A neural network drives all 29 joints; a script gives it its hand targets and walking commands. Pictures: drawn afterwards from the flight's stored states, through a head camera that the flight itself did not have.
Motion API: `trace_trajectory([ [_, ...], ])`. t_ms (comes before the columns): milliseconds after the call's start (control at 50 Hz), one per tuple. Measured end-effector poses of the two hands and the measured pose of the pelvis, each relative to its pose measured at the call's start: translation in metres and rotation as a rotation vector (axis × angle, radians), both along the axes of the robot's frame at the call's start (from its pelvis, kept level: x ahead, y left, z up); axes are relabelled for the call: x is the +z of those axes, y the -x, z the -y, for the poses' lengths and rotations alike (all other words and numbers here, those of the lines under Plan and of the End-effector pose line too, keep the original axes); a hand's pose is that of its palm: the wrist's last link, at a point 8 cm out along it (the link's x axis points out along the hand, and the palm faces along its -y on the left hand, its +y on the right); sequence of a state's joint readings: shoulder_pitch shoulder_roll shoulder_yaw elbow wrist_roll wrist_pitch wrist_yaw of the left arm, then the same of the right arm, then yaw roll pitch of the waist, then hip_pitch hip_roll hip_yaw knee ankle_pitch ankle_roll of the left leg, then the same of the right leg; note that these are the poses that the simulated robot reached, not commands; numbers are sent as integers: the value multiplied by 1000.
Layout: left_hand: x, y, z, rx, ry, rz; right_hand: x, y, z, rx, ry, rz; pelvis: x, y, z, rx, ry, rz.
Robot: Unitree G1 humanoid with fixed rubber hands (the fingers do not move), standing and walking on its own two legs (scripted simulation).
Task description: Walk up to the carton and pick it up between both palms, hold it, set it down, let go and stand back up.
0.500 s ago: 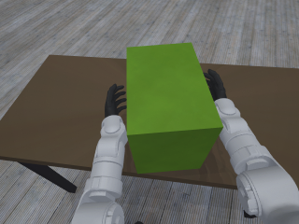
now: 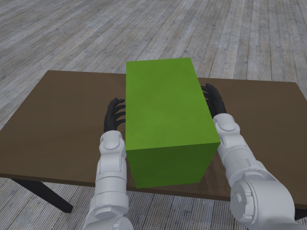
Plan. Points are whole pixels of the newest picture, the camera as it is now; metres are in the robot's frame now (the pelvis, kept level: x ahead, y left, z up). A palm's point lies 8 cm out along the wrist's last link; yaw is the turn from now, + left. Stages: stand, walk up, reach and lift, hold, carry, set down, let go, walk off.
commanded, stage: reach and lift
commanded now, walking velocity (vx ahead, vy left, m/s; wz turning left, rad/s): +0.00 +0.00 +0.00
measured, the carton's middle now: (163, 122) +0.42 +0.07 +0.04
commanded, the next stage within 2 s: none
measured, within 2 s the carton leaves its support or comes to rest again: leaves its support in 1.14 s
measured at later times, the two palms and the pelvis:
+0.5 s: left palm (112, 128) +0.35 +0.20 +0.07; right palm (215, 112) +0.44 -0.07 +0.09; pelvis +0.01 +0.00 +0.00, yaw +0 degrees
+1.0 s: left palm (112, 129) +0.34 +0.20 +0.07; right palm (217, 115) +0.42 -0.07 +0.09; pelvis +0.00 +0.00 +0.00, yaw +1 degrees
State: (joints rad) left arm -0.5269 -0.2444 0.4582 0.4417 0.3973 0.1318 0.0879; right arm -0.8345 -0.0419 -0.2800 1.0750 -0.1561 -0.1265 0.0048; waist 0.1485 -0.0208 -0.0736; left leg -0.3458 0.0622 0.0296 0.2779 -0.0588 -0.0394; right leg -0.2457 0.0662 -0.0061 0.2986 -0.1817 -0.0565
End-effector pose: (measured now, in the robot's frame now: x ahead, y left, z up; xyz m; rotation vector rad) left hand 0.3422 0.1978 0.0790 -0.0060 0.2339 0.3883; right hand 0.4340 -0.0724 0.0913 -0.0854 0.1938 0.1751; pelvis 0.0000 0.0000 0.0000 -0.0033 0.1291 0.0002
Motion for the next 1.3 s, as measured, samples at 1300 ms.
trace_trajectory([
  [1300,22,13,-2,-36,23,-7,20,30,0,-79,-1,33,0,17,-3,28,6,60],
])
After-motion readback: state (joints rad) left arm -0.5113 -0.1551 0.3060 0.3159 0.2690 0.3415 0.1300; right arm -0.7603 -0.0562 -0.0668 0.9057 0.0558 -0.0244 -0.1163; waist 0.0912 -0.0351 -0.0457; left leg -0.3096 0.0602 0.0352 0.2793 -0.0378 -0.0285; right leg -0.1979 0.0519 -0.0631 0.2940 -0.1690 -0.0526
